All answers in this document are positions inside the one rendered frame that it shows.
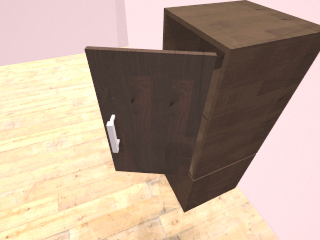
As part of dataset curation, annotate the cupboard door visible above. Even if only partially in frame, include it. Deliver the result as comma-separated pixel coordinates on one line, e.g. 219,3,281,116
84,46,217,176

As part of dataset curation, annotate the handle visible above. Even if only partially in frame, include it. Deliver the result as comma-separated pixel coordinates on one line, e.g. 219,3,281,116
106,115,120,153

